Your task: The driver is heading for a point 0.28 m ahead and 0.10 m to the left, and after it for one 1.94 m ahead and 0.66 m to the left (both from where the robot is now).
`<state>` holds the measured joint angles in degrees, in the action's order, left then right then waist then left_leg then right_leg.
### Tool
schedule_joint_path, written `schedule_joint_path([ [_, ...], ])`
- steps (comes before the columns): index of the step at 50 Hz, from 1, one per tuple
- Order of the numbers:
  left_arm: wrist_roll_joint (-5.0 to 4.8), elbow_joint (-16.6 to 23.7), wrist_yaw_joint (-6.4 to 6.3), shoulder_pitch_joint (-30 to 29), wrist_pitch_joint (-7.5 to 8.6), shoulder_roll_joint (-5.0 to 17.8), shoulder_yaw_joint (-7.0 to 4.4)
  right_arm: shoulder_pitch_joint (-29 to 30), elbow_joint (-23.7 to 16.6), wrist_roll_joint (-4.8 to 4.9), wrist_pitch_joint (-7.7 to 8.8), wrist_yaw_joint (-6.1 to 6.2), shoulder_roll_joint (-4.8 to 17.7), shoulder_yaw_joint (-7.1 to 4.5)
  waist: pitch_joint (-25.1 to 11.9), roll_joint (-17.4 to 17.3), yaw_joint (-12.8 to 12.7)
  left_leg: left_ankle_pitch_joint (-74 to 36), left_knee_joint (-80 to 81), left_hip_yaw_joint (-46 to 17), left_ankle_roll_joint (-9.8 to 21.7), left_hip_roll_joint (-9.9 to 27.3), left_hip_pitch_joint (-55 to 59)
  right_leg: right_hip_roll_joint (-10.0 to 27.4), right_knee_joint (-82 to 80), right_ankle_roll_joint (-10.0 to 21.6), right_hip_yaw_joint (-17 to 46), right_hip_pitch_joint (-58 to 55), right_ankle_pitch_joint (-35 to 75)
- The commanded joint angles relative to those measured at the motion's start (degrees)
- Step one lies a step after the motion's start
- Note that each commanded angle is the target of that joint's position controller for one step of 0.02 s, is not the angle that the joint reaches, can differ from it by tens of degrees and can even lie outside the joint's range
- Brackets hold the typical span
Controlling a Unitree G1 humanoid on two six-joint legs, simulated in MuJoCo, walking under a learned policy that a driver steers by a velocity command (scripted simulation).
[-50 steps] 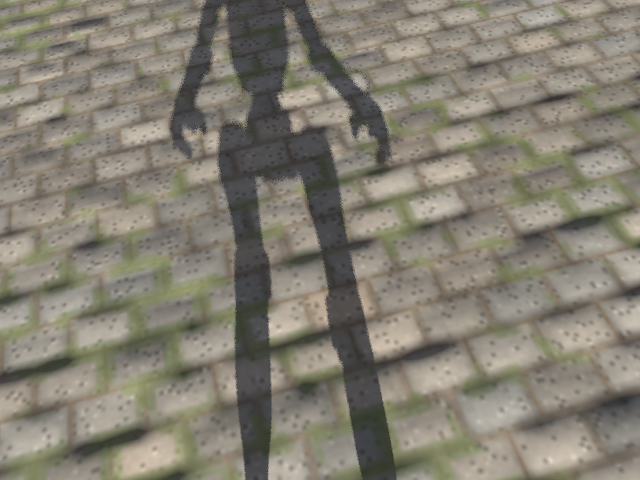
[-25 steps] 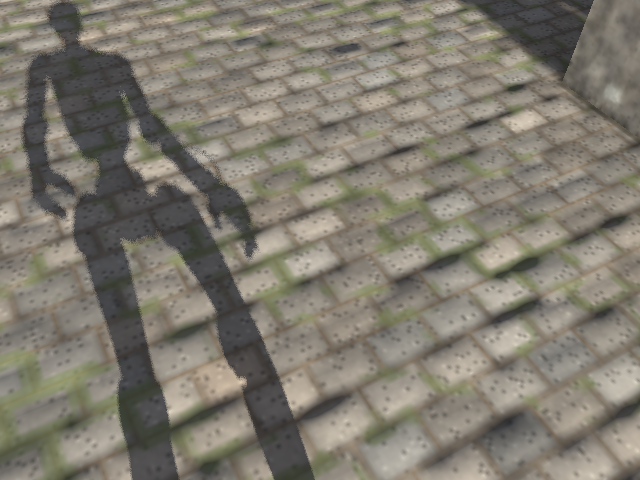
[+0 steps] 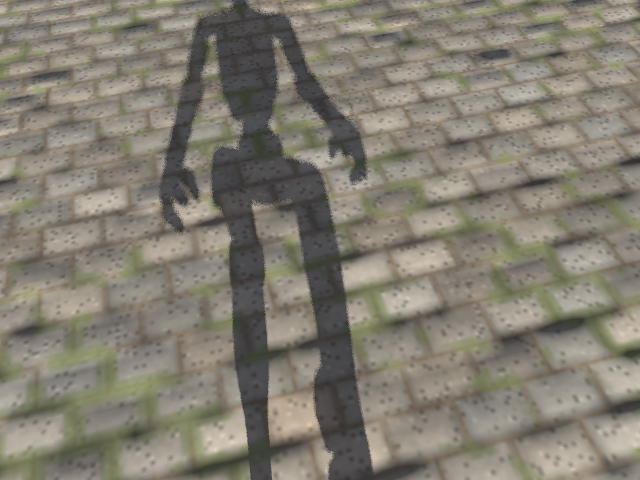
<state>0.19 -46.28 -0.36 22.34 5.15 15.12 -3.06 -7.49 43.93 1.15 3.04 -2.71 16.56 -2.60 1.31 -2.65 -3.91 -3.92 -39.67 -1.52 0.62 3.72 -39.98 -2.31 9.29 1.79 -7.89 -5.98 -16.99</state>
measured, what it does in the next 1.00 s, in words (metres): walks ahead, turning left: left foot, then right foot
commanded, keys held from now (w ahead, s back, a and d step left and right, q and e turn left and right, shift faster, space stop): w+q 0.08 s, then q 0.74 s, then no key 0.18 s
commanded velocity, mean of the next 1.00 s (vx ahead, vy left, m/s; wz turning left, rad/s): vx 0.15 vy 0.00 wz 0.52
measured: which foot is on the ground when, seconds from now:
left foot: up 0.00-0.12, down 0.14-0.62, up 0.64-0.98, down 1.00-1.00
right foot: down 0.00-0.12, up 0.14-0.58, down 0.60-1.00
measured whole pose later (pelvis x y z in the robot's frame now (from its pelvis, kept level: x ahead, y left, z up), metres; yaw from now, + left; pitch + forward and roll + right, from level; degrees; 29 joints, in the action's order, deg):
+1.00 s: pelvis +0.28 +0.04 -0.01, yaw +33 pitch +1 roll -1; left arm -0.8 -40.5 -1.1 9.3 -0.7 17.0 -3.6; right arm -9.1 36.1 0.6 -3.9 -0.2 17.0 -3.7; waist 3.5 0.6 -1.3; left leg 14.9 -31.5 -0.4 -0.3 0.1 -15.9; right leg 4.7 30.3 -2.1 -4.0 17.5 -13.3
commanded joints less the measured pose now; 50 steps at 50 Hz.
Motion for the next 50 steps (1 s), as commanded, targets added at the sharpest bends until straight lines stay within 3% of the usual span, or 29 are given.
schedule_joint_path([
  [1,-0.67,1.92,-0.53,-0.02,0.15,9.56,-2.4,9.34,-7.59,0.11,1.1,-1.28,1.62,0.25,6.1,5.17,-0.46,-0.41,5.2,2.36,1.88,-0.83,0.55,16.72,-2.38,6.23,1.29,3.79,26.24],
  [4,-0.68,2.0,-1.3,-0.66,-1.44,11.92,-3.03,7.41,-9.15,0.2,0.92,-2.03,4.18,-0.95,1.34,8.08,2.52,8.11,5.57,6.78,5.15,-5.14,6.31,17.59,8.3,4.35,-1.15,-2.46,55.18],
  [5,-0.39,2.4,-1.78,-1.24,-2.27,12.56,-3.14,2.2,-8.3,0.04,0.68,-1.92,6.19,-2.05,-2.02,9.23,5.51,10.64,5.25,8.12,6.29,-7.52,12.34,16.88,16.88,3.4,-1.8,-2.78,65.02],
  [6,-0.45,2.98,-2.23,-2.21,-2.8,12.69,-3.03,-6.55,-6.39,-0.12,0.62,-1.37,9.07,-3.6,-6.8,8.46,10.17,6.83,8.28,7.92,8.03,-9.46,25.1,15.14,29.27,1.62,-2.72,2.13,66.14],
  [7,-0.02,4.43,-2.52,-2.09,-2.35,12.04,-2.49,-14.2,-5.21,-0.48,0.11,-0.14,12.58,-4.94,-12.15,3.77,13.62,-2.11,9.34,-1.65,10.81,-3.82,42.96,12.29,45.99,-1.16,-2.13,15.95,49.03],
  [8,2.06,6.77,-0.82,7.28,-0.83,2.66,0.52,-12.11,-6.56,-1.1,0.16,0.43,18.39,-5.45,-21.08,-12.31,4.7,-13.41,7.52,-32.97,23.94,15.0,66.39,0.08,70.25,-5.57,2.66,42.48,-18.02],
  [9,0.44,5.99,-0.03,2.2,0.92,9.16,-0.43,-14.35,-8.08,-1.07,-0.03,0.87,14.18,-4.74,-30.63,-3.26,10.63,-12.36,13.79,-41.28,25.56,16.94,66.5,-0.67,76.59,-4.94,15.03,43.62,-20.49],
  [10,-1.76,8.58,0.1,-4.63,1.35,10.84,-1.01,-10.7,-8.28,-1.17,0.1,0.88,12.19,-4.06,-21.65,-1.3,10.46,-16.63,15.29,-31.08,22.18,14.28,59.55,2.44,74.44,-3.92,15.61,46.46,-15.79],
  [11,-1.29,9.37,-0.47,-6.74,1.51,9.97,-0.64,-7.2,-8.33,-0.3,0.12,1.02,10.48,-3.73,-13.46,3.25,8.0,-18.32,16.33,-24.43,19.65,11.14,49.39,4.7,69.34,-3.73,14.11,46.62,-11.68],
  [12,-0.17,9.03,-1.11,-7.42,1.05,10.27,-1.01,-4.06,-9.06,0.07,-0.15,1.3,9.06,-3.35,-8.51,4.86,5.95,-19.17,17.96,-20.56,18.18,9.1,40.6,5.99,65.81,-4.3,13.17,44.81,-9.64],
  [14,0.4,9.12,-1.46,-5.16,-0.76,10.35,-1.38,-1.3,-9.96,-1.29,-0.45,1.59,8.73,-3.24,-5.94,2.34,2.4,-20.22,21.26,-17.25,17.85,6.56,28.61,6.72,61.68,-5.2,13.16,37.68,-7.09],
  [17,1.03,9.04,-2.12,-4.2,-2.14,7.61,-0.65,-0.74,-9.08,-1.27,-0.64,2.18,10.08,-3.71,-6.62,0.63,1.2,-26.29,20.95,-13.13,17.22,4.25,22.55,5.44,52.94,-7.35,11.49,35.43,-3.52],
  [20,1.15,10.05,-2.27,-7.87,-2.7,6.85,-0.33,-1.13,-8.47,-0.45,-2.17,3.37,10.75,-3.96,-9.06,-0.75,2.28,-21.02,18.92,-12.64,14.44,2.0,22.69,4.0,44.86,-8.32,11.78,34.64,3.78],
  [23,0.46,11.52,-1.75,-13.01,-2.94,6.92,-0.3,-1.67,-8.35,-0.05,-3.71,4.28,10.7,-3.96,-9.01,-2.42,4.01,-9.25,17.77,-15.71,12.15,1.17,23.63,2.6,37.38,-8.38,12.84,34.0,7.74],
  [26,0.05,12.58,-1.15,-15.99,-2.58,7.71,-0.63,-2.24,-8.51,-0.15,-4.51,4.42,10.66,-3.97,-8.1,-4.35,5.05,-2.98,15.42,-20.91,11.52,1.78,26.58,1.02,30.42,-7.61,14.16,33.12,4.93],
  [28,-0.05,12.54,-0.83,-15.18,-1.92,8.56,-1.23,-1.81,-8.97,0.04,-4.75,4.42,10.03,-3.73,-7.98,-5.76,4.35,-3.1,12.65,-24.51,10.41,1.83,29.21,0.37,23.78,-6.41,14.66,30.25,4.01],
  [29,-0.09,12.07,-0.72,-13.53,-1.5,8.63,-1.53,-0.53,-9.43,0.36,-4.86,4.49,9.48,-3.5,-7.61,-6.24,2.82,-2.12,10.65,-25.12,8.98,0.59,29.33,0.63,17.01,-5.28,14.18,26.63,8.34],
  [30,0.25,11.69,-0.86,-11.89,-1.07,9.84,-1.99,-0.66,-9.88,0.36,-4.87,4.55,7.98,-3.02,-7.82,-5.24,2.28,3.22,7.44,-24.3,6.63,-1.66,26.79,4.33,11.35,-3.43,15.56,20.18,16.71],
  [31,1.06,12.54,-1.43,-11.65,-1.33,13.6,-2.71,-4.57,-10.03,-0.8,-4.78,4.42,4.53,-2.06,-11.11,5.45,4.69,22.99,-3.9,-17.2,3.32,-6.64,20.92,17.25,12.27,1.61,25.51,11.22,31.33],
  [32,2.87,11.15,-1.24,-10.63,-2.31,15.1,-3.27,-7.01,-11.36,-0.35,-4.46,4.4,5.89,-2.35,-10.09,20.17,6.56,44.7,-13.67,-8.82,-0.15,-13.56,7.98,26.44,11.67,12.75,39.85,6.8,42.33],
  [33,1.86,11.97,-1.16,-10.61,-2.55,11.99,-2.79,-8.87,-9.91,-0.93,-4.22,4.24,10.86,-3.7,-10.55,16.29,5.36,43.32,-25.17,-8.3,-2.75,-9.33,5.27,27.87,11.67,15.63,41.13,6.95,39.58],
  [34,1.54,12.52,-1.32,-11.64,-2.73,9.06,-1.98,-7.26,-8.76,-0.11,-4.74,4.22,12.87,-4.64,-8.96,11.39,4.51,38.97,-29.83,-7.65,-3.94,-7.93,4.8,24.05,12.89,13.34,33.31,8.79,36.79],
  [35,1.14,12.79,-1.42,-13.42,-3.14,7.99,-1.71,-6.96,-7.91,0.18,-5.69,4.54,11.88,-4.76,-7.58,8.37,4.99,35.68,-31.33,-6.73,-5.16,-6.95,4.84,20.22,13.23,10.71,27.6,10.43,32.88],
  [36,0.45,12.79,-1.6,-14.83,-3.5,7.71,-1.59,-6.14,-8.4,0.17,-6.42,4.65,10.77,-4.55,-6.05,8.61,4.92,33.05,-31.34,-6.1,-5.94,-6.07,4.35,18.81,12.77,9.75,24.6,11.95,30.46],
  [38,0.93,12.32,-1.9,-15.12,-4.22,8.45,-1.85,-4.71,-9.45,0.51,-6.91,4.3,7.28,-3.59,-4.6,10.58,4.51,29.71,-27.04,-2.33,-6.63,-5.64,6.68,15.62,10.94,9.16,18.37,14.59,29.33],
  [42,0.85,11.4,-2.09,-14.32,-5.04,10.09,-2.87,-1.25,-11.82,0.07,-6.6,3.65,5.19,-2.75,-7.22,13.24,2.49,28.99,-15.14,0.03,-6.37,-3.43,11.55,17.36,10.89,10.94,15.01,12.17,30.52],
  [47,-0.96,9.92,-0.94,-15.17,-5.27,11.71,-3.27,-3.16,-11.3,-0.43,-6.61,2.61,5.57,-2.84,-7.64,13.67,3.23,23.83,2.18,2.83,-3.12,-4.33,21.94,18.5,12.71,10.61,14.33,13.96,26.24],
  [49,-1.9,8.56,-0.83,-14.31,-5.3,10.26,-2.64,-6.3,-9.71,-0.74,-6.4,2.3,5.6,-3.0,-6.73,11.8,5.02,13.16,16.28,3.75,0.0,-5.65,31.33,16.29,16.23,6.49,12.13,18.96,19.1],
  [50,-0.85,7.47,-0.47,-11.37,-5.04,7.52,-1.72,-7.05,-10.0,-1.07,-6.3,2.65,7.74,-3.31,-7.66,4.94,4.21,4.87,19.26,-4.13,2.22,-0.13,38.8,12.95,22.12,1.38,8.59,25.12,9.08],
])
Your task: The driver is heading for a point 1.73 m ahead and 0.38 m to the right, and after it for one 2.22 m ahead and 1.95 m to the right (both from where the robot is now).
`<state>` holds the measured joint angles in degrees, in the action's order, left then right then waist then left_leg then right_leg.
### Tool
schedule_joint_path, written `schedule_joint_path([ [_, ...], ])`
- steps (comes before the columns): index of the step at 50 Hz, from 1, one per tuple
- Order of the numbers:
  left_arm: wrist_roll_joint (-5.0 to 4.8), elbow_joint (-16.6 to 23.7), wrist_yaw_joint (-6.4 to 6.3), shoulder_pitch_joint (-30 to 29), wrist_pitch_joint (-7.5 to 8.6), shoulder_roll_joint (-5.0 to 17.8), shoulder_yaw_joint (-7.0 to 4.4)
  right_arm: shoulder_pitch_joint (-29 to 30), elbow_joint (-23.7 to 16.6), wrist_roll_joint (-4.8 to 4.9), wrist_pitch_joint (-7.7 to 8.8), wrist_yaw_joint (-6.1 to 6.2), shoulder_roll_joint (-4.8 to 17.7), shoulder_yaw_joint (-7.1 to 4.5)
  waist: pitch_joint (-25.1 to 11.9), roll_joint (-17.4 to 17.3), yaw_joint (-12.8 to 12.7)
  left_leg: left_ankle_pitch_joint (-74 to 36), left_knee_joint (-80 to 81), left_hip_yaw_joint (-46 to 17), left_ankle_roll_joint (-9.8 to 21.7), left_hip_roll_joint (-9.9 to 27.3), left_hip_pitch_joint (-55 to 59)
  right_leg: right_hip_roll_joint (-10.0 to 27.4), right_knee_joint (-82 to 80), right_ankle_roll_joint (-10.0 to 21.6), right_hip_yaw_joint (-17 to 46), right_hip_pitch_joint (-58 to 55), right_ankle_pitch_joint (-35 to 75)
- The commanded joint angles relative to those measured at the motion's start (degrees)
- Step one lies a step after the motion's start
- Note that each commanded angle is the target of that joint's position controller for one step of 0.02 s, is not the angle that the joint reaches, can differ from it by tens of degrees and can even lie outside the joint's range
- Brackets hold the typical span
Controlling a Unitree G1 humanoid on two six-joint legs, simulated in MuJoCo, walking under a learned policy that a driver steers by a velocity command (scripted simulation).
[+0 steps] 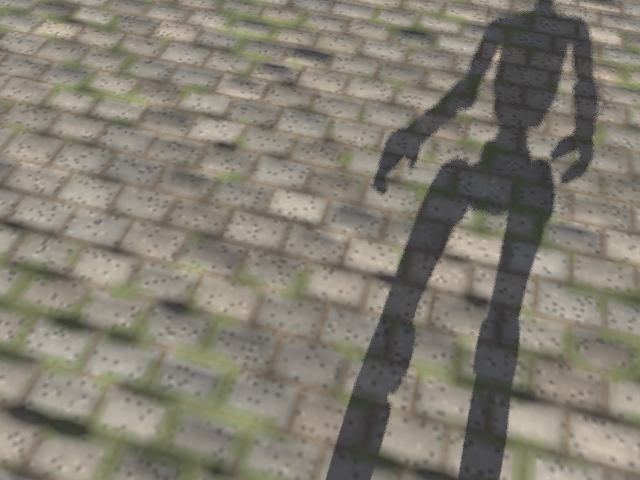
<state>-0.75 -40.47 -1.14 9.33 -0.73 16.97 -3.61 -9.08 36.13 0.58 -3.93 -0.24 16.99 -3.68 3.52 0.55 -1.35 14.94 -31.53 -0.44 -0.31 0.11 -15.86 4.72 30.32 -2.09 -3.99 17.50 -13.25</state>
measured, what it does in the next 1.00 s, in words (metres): steps on the spot: right foot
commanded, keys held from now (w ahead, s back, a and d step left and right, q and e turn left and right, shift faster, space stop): no key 1.00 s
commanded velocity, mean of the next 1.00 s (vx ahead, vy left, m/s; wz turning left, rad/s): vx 0.00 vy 0.00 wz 0.07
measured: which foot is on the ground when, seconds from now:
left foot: down 0.00-1.00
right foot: down 0.00-0.00, up 0.02-0.32, down 0.34-1.00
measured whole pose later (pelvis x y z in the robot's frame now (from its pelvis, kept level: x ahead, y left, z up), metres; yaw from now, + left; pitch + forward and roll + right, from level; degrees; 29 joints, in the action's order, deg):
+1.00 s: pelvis +0.00 +0.00 +0.01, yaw +2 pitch -2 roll +0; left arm 0.4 -57.5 -2.1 12.3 0.5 13.4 -1.4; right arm -9.9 58.6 -0.1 -0.8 2.0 12.9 -2.4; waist 2.7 0.1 -0.1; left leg 14.3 -27.7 -1.6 0.7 -1.3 -11.2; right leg 0.9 26.9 -1.2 0.6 9.1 -15.7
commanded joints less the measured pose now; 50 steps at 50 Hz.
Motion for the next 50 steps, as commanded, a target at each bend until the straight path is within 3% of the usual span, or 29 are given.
schedule_joint_path([
  [1,2.91,3.43,0.83,2.4,1.25,1.73,0.31,-2.67,-3.95,-1.24,0.6,0.98,12.31,-2.84,-9.47,-15.55,-1.26,-27.07,11.36,-21.04,10.71,17.41,16.27,-1.1,10.99,-0.94,-1.51,11.6,-16.16],
  [2,2.07,4.26,-0.05,-3.36,1.03,5.45,-0.82,-3.68,-3.92,-2.95,1.7,0.63,9.43,-2.05,-9.22,-13.05,3.94,-24.03,13.23,-23.72,17.71,20.73,8.67,-1.13,19.59,-1.98,4.57,11.14,-23.32],
  [3,0.89,3.69,-0.31,-3.23,0.68,7.46,-1.63,-1.92,-3.11,-3.16,2.74,0.46,8.05,-1.42,-7.11,-10.57,2.74,-21.09,13.83,-20.3,17.25,18.23,6.62,-0.86,24.46,-2.03,5.93,11.0,-21.6],
  [5,1.05,1.25,-0.88,-0.62,-0.07,7.17,-2.11,1.71,-2.19,-1.7,3.84,0.56,6.66,-0.99,-5.76,-9.79,1.24,-19.22,13.14,-14.91,13.04,13.38,7.25,-0.52,25.98,-2.6,6.83,12.0,-16.13],
  [6,1.23,0.61,-1.04,0.28,-0.29,6.99,-2.21,2.58,-1.77,-1.38,4.08,0.75,6.04,-0.64,-5.62,-9.57,0.73,-24.34,12.46,-13.4,12.74,12.64,6.56,-0.6,26.88,-3.2,7.05,10.61,-13.84],
  [8,0.79,-0.29,-0.84,1.78,-0.18,5.16,-1.71,2.91,-0.91,-1.44,4.1,0.96,4.28,-0.02,-6.99,-8.49,0.03,-28.81,11.46,-10.68,12.67,11.08,6.97,-0.9,24.53,-3.91,6.54,7.38,-11.23],
  [10,0.59,-0.34,-0.65,0.38,-0.08,3.38,-0.86,2.88,-0.15,-1.31,3.89,1.01,3.99,-0.01,-7.14,-8.39,1.05,-28.25,10.45,-9.92,12.41,10.22,8.24,-0.83,16.89,-3.91,5.8,4.78,-10.43],
  [12,0.52,-0.17,-0.57,-0.9,-0.06,3.35,-0.55,1.89,0.96,-1.36,3.54,1.03,4.69,-0.2,-7.22,-8.31,2.25,-27.23,9.96,-11.82,13.27,11.13,9.13,-1.28,10.98,-3.75,5.31,2.37,-11.17],
  [14,0.29,-1.05,-0.47,0.4,-0.02,3.68,-0.5,2.39,1.89,-1.12,3.37,0.99,4.4,0.01,-7.03,-8.08,1.72,-24.3,9.77,-13.32,13.23,11.25,8.57,-1.65,3.54,-3.25,5.05,-1.2,-7.73],
  [16,1.17,-2.46,-0.26,2.73,0.31,3.73,-0.2,2.17,3.32,-0.45,3.6,0.86,3.36,0.46,-6.31,-5.74,-0.18,-17.98,9.65,-12.64,9.94,9.18,5.29,-1.55,-9.52,-1.57,5.5,-9.15,7.32],
  [17,1.87,-2.47,-0.44,3.15,0.44,6.19,-0.48,0.32,4.05,-1.07,4.17,0.68,2.75,0.65,-6.99,-2.61,0.88,-12.89,9.08,-11.59,7.12,7.2,2.91,1.51,-8.93,-0.32,8.82,-13.53,16.86],
  [18,1.44,-3.08,-0.47,2.66,0.4,9.92,-1.42,-1.67,4.39,-1.51,4.66,0.28,3.66,0.17,-6.3,3.08,3.6,-7.49,9.64,-8.18,5.13,3.63,2.02,2.15,-4.87,1.66,7.97,-12.4,16.42],
  [19,1.09,-3.48,-0.03,1.98,0.58,7.62,-1.22,0.61,4.85,-1.69,4.67,0.33,3.8,0.26,-5.78,3.75,1.87,-4.64,8.9,-5.83,3.4,1.65,4.43,0.98,-5.19,2.94,7.51,-8.34,9.16],
  [20,1.36,-3.58,0.22,1.39,0.86,5.35,-0.6,2.64,4.97,-1.55,4.49,0.48,3.93,0.17,-4.71,2.86,1.09,-3.86,7.82,-5.33,2.89,1.3,5.05,0.51,-6.31,2.71,7.5,-6.67,6.13],
  [23,1.63,-4.79,0.09,0.87,1.82,4.02,-0.06,2.73,6.02,-1.25,3.43,1.23,2.88,0.13,-3.62,3.13,1.27,-6.6,7.28,-5.18,3.29,1.4,5.15,-0.12,-7.18,1.34,7.18,-5.71,5.99],
  [33,1.32,-9.02,-0.72,2.22,2.07,3.82,0.49,0.77,12.31,-0.97,3.41,1.83,2.61,-0.25,-2.42,-0.69,0.98,-7.39,7.96,-4.75,2.36,1.32,5.54,-1.27,-7.45,1.46,6.53,-5.54,3.54],
  [50,1.12,-15.64,-1.18,4.11,1.68,2.45,1.19,-0.71,21.06,-0.63,3.73,2.41,2.3,0.28,-1.75,-0.52,1.18,-8.56,8.56,-3.81,2.23,1.17,5.91,-2.73,-8.1,1.54,5.44,-5.66,3.97],
])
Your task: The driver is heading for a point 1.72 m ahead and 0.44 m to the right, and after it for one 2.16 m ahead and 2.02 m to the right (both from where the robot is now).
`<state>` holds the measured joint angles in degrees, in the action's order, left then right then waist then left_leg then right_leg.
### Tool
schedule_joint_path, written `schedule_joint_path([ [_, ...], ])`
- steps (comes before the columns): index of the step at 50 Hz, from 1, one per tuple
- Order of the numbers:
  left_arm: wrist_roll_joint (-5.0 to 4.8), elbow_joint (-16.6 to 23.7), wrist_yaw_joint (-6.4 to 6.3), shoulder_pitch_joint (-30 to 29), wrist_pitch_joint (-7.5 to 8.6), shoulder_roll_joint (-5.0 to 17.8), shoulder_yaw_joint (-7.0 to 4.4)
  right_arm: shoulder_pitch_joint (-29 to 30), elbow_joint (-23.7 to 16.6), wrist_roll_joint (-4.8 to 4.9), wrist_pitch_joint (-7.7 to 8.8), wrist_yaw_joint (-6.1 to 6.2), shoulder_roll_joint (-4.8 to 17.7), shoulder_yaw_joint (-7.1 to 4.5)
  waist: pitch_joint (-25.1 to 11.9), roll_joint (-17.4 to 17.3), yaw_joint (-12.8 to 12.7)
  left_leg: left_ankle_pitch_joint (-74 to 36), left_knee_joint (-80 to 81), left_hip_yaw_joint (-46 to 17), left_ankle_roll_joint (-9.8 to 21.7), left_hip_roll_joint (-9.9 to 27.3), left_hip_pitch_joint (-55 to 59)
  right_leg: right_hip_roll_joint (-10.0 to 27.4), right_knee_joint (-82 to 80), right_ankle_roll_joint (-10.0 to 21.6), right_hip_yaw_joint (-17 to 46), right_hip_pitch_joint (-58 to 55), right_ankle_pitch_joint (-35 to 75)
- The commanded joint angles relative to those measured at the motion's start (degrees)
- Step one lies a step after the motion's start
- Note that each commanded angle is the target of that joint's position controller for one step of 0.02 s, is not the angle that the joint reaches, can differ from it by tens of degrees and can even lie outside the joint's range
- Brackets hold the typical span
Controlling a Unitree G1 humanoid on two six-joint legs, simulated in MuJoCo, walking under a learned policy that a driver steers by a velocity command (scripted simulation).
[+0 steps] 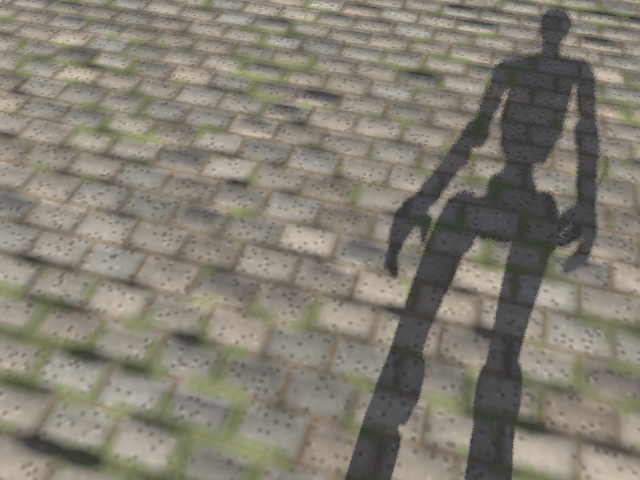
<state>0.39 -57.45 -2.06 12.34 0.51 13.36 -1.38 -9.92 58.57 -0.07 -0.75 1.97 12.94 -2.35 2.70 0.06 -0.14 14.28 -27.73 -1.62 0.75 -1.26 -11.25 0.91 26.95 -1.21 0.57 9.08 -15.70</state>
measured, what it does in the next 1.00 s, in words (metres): stands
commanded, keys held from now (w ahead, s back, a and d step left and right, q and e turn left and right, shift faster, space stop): no key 0.76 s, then w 0.24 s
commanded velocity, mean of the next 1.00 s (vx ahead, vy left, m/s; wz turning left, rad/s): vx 0.05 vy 0.00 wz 0.00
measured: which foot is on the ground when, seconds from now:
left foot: down 0.00-1.00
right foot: down 0.00-1.00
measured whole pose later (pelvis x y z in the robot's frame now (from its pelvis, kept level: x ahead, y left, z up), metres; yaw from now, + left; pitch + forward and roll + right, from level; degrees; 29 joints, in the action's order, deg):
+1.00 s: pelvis +0.03 -0.02 -0.01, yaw -1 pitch +0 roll +0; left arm -1.2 -62.0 -1.3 19.9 3.9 11.0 -1.0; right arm -19.2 63.2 1.8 2.1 1.6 12.4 -2.5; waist -1.0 -1.0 0.2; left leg 19.5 -31.6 -1.6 1.9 -0.2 -12.6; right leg -0.4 35.6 4.7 -1.6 13.6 -25.2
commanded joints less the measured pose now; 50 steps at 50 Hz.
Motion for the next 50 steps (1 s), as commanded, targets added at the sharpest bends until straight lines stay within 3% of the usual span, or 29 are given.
schedule_joint_path([
  [1,-0.04,1.04,-0.29,1.27,0.43,6.0,-1.01,0.07,-1.03,0.04,0.56,0.21,6.29,-0.99,-0.89,-0.03,-0.01,-7.91,4.8,-2.57,1.18,2.52,1.27,1.03,-4.74,0.66,0.85,2.79,6.42],
  [17,-0.16,-2.51,-0.62,4.16,0.31,4.75,-0.38,-1.29,2.59,0.14,0.59,0.28,5.29,-0.22,-0.36,-0.23,0.12,-7.44,5.19,-1.86,1.19,2.23,0.65,0.53,-4.8,0.77,0.52,3.4,6.09],
  [38,-0.31,-4.5,-0.73,7.48,0.25,3.0,0.0,-4.38,3.9,0.2,0.73,0.45,3.98,0.55,0.33,-0.06,0.14,-6.65,5.07,-1.24,1.09,1.99,-0.37,0.19,-4.6,1.05,0.44,4.25,5.65],
  [39,-0.31,-5.19,-0.77,8.7,0.18,2.23,0.17,-5.5,4.48,0.16,0.69,0.5,3.36,0.71,-1.07,-0.2,0.16,-0.47,5.5,-0.78,1.19,1.49,0.18,-0.48,-4.61,1.17,-0.3,3.69,0.44],
  [41,-0.87,-4.87,-1.09,8.51,0.05,3.12,-0.24,-6.27,4.45,0.89,0.54,0.77,5.2,0.0,1.44,-1.07,0.41,19.97,5.33,-1.07,2.87,0.82,-3.19,-2.2,-1.91,2.65,-1.56,7.02,-15.93],
  [43,-1.03,-3.55,-1.05,7.41,0.91,2.88,-0.26,-6.86,3.69,1.19,1.36,0.66,5.98,-0.36,5.68,-2.55,0.83,30.1,7.42,-5.77,5.38,3.92,-6.55,-1.53,0.34,4.3,-0.45,12.4,-22.36],
  [46,-1.36,-1.91,0.15,5.83,3.4,-0.05,0.18,-12.18,4.3,1.77,3.29,-0.04,8.63,-1.56,4.41,-9.22,2.2,33.83,14.19,-20.98,11.23,14.02,-1.27,-2.11,11.42,4.23,-3.13,17.43,-12.02],
  [47,-1.58,-1.59,0.62,5.62,3.98,-0.12,0.15,-12.05,3.96,1.78,3.57,-0.15,9.1,-1.8,4.32,-10.09,1.83,33.89,16.57,-25.69,13.07,16.95,-3.36,-1.31,14.58,4.92,-2.47,15.79,-9.94],
  [48,-1.79,-1.61,1.01,6.35,4.44,0.14,-0.03,-9.77,2.88,1.69,3.81,-0.21,8.86,-1.73,4.8,-9.35,0.34,32.29,17.17,-25.98,13.17,17.49,-6.44,-0.58,14.4,5.97,-1.87,13.09,-9.95],
  [50,-1.94,-3.75,1.17,12.79,4.96,-0.44,-0.21,-1.67,-0.39,2.38,3.77,-0.51,8.5,-1.5,6.05,-7.87,-4.87,26.73,13.65,-16.72,9.38,12.25,-15.95,-1.03,0.68,8.11,-2.38,-0.64,-9.1],
])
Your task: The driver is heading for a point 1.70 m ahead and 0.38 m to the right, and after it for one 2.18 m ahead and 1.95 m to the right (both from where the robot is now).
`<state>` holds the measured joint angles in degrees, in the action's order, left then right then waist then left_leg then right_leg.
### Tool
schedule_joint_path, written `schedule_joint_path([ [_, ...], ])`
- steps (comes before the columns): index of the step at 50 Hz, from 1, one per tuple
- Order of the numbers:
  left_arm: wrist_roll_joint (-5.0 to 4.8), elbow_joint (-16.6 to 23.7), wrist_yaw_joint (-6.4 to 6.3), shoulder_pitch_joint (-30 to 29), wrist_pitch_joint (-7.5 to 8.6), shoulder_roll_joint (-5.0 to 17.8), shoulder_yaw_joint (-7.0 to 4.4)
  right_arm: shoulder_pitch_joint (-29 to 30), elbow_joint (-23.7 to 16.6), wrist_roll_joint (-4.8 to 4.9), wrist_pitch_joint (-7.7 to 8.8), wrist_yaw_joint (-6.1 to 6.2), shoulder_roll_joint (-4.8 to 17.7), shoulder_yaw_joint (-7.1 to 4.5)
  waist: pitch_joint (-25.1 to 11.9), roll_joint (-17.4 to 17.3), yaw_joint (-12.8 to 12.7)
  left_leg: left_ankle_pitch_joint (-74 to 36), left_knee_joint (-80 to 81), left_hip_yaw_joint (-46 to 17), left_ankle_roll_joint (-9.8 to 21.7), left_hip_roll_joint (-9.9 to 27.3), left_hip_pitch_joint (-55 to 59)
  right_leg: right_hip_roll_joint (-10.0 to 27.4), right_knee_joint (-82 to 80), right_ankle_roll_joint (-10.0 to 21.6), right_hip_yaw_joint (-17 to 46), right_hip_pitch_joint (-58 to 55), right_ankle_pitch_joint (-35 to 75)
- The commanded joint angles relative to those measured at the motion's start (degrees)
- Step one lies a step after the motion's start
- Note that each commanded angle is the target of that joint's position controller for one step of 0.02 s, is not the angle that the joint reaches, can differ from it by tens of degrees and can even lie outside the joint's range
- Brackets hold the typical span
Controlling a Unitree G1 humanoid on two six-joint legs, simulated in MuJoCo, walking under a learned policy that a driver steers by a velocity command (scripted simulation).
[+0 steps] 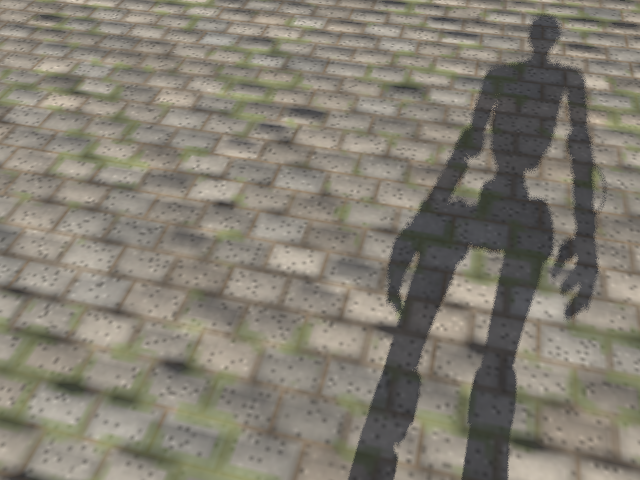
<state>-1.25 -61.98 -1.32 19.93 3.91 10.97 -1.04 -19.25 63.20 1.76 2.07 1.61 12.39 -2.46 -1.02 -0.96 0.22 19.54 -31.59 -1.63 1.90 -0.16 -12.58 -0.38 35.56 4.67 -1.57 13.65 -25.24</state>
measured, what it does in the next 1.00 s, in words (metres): walks ahead: left foot, then right foot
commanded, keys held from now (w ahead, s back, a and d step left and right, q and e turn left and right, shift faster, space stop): w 0.66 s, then w+e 0.34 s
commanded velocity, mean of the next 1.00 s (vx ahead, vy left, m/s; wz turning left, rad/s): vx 0.45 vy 0.00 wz -0.10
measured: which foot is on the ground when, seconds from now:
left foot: down 0.00-0.02, up 0.04-0.44, down 0.46-1.00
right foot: down 0.00-0.46, up 0.48-0.98, down 1.00-1.00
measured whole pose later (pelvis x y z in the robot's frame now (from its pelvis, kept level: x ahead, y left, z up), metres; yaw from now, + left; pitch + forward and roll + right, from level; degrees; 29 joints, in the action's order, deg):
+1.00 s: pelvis +0.53 -0.02 -0.02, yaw -8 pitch +2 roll +2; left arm -1.3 -45.6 3.2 3.7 4.6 13.3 -2.6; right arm -20.3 58.3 0.2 3.3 0.9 15.5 -3.0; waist 0.7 1.0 2.9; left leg 26.4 -20.4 9.8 -1.1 0.3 5.6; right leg 1.7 32.4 6.3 -2.8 30.9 -4.4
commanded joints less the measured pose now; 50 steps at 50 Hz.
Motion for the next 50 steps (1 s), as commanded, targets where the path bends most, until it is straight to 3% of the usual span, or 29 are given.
schedule_joint_path([
  [1,0.09,-1.27,0.25,10.61,1.48,3.83,-1.27,10.54,-6.42,0.55,1.13,-0.27,7.49,-1.04,9.33,-2.34,-7.12,14.15,8.67,-10.1,5.39,6.5,-20.36,2.33,-12.63,2.25,4.23,-13.57,3.08],
  [2,0.15,-2.99,0.19,18.12,1.59,9.63,-2.92,11.87,-7.89,0.43,1.97,-0.55,3.11,-0.02,6.26,12.16,-8.73,6.05,-10.93,1.64,1.29,-0.93,-28.02,12.57,-21.42,5.71,21.62,-21.33,-5.2],
  [3,0.58,-3.15,1.03,21.54,2.2,14.18,-3.82,13.08,-10.03,0.3,3.29,-0.5,3.38,0.0,6.75,19.3,-8.98,11.83,-23.6,1.94,0.8,-2.54,-36.66,22.97,-27.48,11.75,40.88,-22.87,-6.96],
  [4,1.26,-1.88,1.06,17.12,2.89,10.09,-2.62,12.76,-9.76,0.68,4.01,-0.81,5.42,-0.5,9.25,10.64,-5.98,9.22,-32.58,-1.95,1.67,1.29,-40.31,23.47,-26.38,11.95,39.97,-21.59,-3.98],
  [5,1.1,-0.48,1.32,13.8,3.32,7.65,-1.97,10.3,-8.75,0.82,4.46,-1.42,5.17,-0.45,9.29,7.41,-4.1,3.62,-35.44,-2.51,2.52,2.97,-41.59,20.74,-25.74,9.99,33.41,-21.77,0.49],
  [7,0.68,1.06,1.88,10.06,2.92,6.49,-1.35,10.68,-8.43,-0.02,5.02,-1.9,6.17,-1.1,8.56,4.86,-2.63,-3.98,-33.15,-1.1,2.76,5.58,-41.48,17.05,-26.32,6.42,22.7,-21.78,13.49],
  [9,1.29,0.88,1.6,11.76,1.86,4.29,-0.58,12.39,-9.0,-0.33,4.83,-2.56,4.77,-1.11,7.05,6.39,-2.9,-8.0,-29.08,1.45,1.66,5.92,-37.67,13.5,-26.54,4.71,14.42,-20.21,25.76],
  [13,1.67,2.3,0.19,11.82,1.09,7.21,-0.77,23.4,-13.72,-0.41,4.18,-3.18,1.11,0.58,9.19,5.66,-4.53,-17.2,-11.14,5.38,-0.56,3.12,-28.78,10.12,-29.48,4.63,7.36,-10.86,28.95],
  [15,1.25,2.05,-0.13,13.34,1.3,9.12,-1.3,26.92,-15.44,-0.11,4.03,-3.51,1.76,0.88,9.89,6.93,-5.0,-19.94,-5.18,6.55,-0.54,1.66,-23.75,10.93,-31.33,5.16,6.77,-8.98,28.12],
  [18,0.3,1.55,-0.14,13.18,1.46,9.65,-1.98,28.74,-17.53,0.27,4.06,-4.06,4.23,0.6,10.47,7.4,-3.42,-20.54,0.2,4.89,1.55,1.6,-22.08,13.6,-29.9,4.41,6.02,-14.1,33.45],
  [20,0.54,1.93,-0.13,11.64,1.05,10.7,-2.55,25.18,-17.48,0.08,4.36,-4.19,6.9,-0.55,6.22,8.56,-0.18,-18.42,1.2,5.5,3.53,-0.41,-15.76,14.61,-23.26,2.97,4.75,-18.76,51.74],
  [21,0.86,2.22,-0.13,10.72,0.54,11.18,-2.83,19.54,-16.12,0.13,4.33,-3.98,8.68,-1.56,1.84,9.77,2.95,-16.96,0.49,6.51,4.72,-2.15,-8.53,14.29,-16.25,2.13,3.69,-19.74,62.66],
  [22,1.23,2.77,-0.04,9.71,0.01,10.87,-2.71,9.83,-13.19,0.39,4.07,-3.55,10.91,-2.95,-3.9,9.67,7.59,-17.3,1.09,6.93,6.34,-3.09,3.64,12.22,-5.12,0.68,2.13,-16.92,67.09],
  [23,1.93,4.31,0.21,8.63,-0.02,9.82,-2.07,-0.7,-10.81,-0.11,3.62,-2.91,14.0,-4.04,-10.92,6.46,11.58,-14.26,-0.59,-2.83,9.44,5.45,21.91,10.06,11.02,-0.75,1.8,-3.67,53.0],
  [24,1.62,4.97,1.09,16.2,1.11,0.36,0.29,-6.61,-9.32,-1.48,3.34,-2.96,18.2,-4.81,-21.68,-10.3,6.87,0.66,6.09,-33.26,19.66,21.65,40.49,-1.72,34.94,-4.43,2.37,17.41,9.92],
  [25,0.14,4.23,1.55,13.46,3.01,3.58,-0.37,-5.07,-8.97,-1.38,3.29,-3.18,13.35,-3.36,-21.17,-10.11,8.11,5.01,15.38,-44.25,19.36,22.18,37.79,-2.27,43.91,-2.97,10.76,23.63,-5.72],
  [26,-1.65,6.77,1.67,7.06,3.96,7.65,-1.63,1.47,-9.72,-0.89,3.61,-3.18,10.59,-2.5,-9.79,-8.63,6.08,3.24,16.58,-34.57,16.04,20.22,28.42,1.19,46.0,-1.84,9.09,28.96,-2.48],
  [27,-1.74,7.9,1.25,2.83,4.35,8.74,-1.84,7.27,-11.13,-0.87,4.02,-3.33,8.53,-1.81,-4.41,-2.63,3.97,-3.6,18.06,-25.71,14.06,18.16,17.7,4.62,43.43,-1.36,7.59,26.8,3.39],
  [28,-1.02,8.08,0.65,1.22,4.1,8.73,-2.46,10.41,-11.54,-1.55,4.41,-3.71,6.95,-1.34,-1.57,0.13,1.8,-9.38,19.52,-19.7,12.67,16.0,9.34,6.69,40.03,-1.35,6.54,23.64,7.03],
  [30,-0.31,7.75,0.2,3.78,2.35,6.14,-2.74,11.59,-10.7,-2.18,4.76,-4.1,4.88,-0.65,-0.15,-2.36,-1.74,-12.31,22.75,-12.46,11.74,12.54,0.73,9.01,35.6,-1.39,6.66,17.25,9.53],
  [31,-0.19,7.87,0.07,4.1,1.66,5.03,-2.68,10.58,-10.01,-1.97,4.9,-3.99,5.22,-0.67,0.78,-2.82,-2.28,-13.15,24.05,-10.56,12.19,12.0,-1.52,9.41,33.84,-1.66,6.09,16.71,9.43],
  [34,0.49,10.69,-0.16,-2.0,0.88,6.15,-3.14,7.63,-8.53,-2.07,5.08,-2.73,8.05,-1.13,4.02,-2.49,-2.19,-14.77,26.77,-6.81,13.01,11.93,-2.91,10.49,26.13,-3.6,5.2,22.37,15.58],
  [39,0.32,14.05,1.22,-12.98,1.37,5.19,-2.48,3.1,-7.68,-1.92,4.78,-1.23,10.0,-1.38,4.64,-1.35,1.33,-19.37,27.11,0.84,9.79,10.69,1.85,8.41,7.38,-3.56,3.0,23.52,31.34],
  [42,-0.1,16.29,2.26,-18.48,1.29,4.94,-1.95,-0.48,-6.49,-1.51,4.4,-1.05,10.79,-1.55,5.84,-0.71,3.47,-19.15,26.58,3.2,9.12,12.51,8.24,6.84,1.8,-2.89,2.25,24.85,32.04],
  [45,-0.18,19.02,3.63,-22.01,1.32,5.43,-1.82,-2.34,-5.79,-1.28,3.16,-0.93,10.96,-1.82,6.6,-0.36,4.03,-22.39,22.87,4.69,7.9,15.2,16.85,6.01,-1.21,-1.14,1.92,28.22,26.7],
  [46,-0.15,19.77,4.13,-22.22,1.36,5.8,-1.89,-2.12,-5.96,-1.21,2.65,-0.85,11.39,-2.01,6.39,-0.79,3.65,-26.09,20.78,5.36,7.35,15.81,18.72,5.41,-1.67,-0.37,1.02,27.88,23.76],
  [48,-0.06,20.35,4.8,-18.78,1.28,7.94,-2.84,-0.23,-7.18,-1.29,1.71,-0.54,13.05,-2.49,2.99,-2.98,0.84,-45.28,12.37,7.59,5.86,15.79,19.89,2.05,-1.65,1.61,-2.59,20.39,17.83],
  [49,-0.09,19.01,4.89,-11.81,1.17,9.96,-4.12,0.89,-7.92,-1.48,1.05,-0.28,13.28,-2.52,-1.21,-3.21,-3.14,-54.3,2.52,9.61,4.59,14.52,18.4,-0.71,-2.89,2.99,-4.47,10.96,17.86],
  [50,-0.24,16.56,4.4,-1.95,0.95,13.9,-6.18,0.68,-9.05,-1.87,0.76,0.1,12.3,-2.03,-6.68,-1.52,-7.22,-52.49,-11.33,11.42,2.46,11.96,10.93,-1.47,-3.95,5.24,-1.88,-3.97,19.66],
])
